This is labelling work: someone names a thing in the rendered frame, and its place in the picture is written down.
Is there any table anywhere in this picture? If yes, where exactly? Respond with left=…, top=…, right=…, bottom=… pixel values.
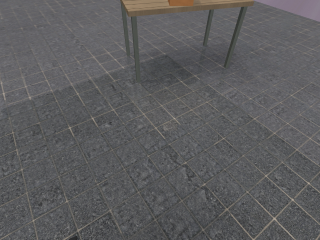
left=120, top=0, right=255, bottom=83

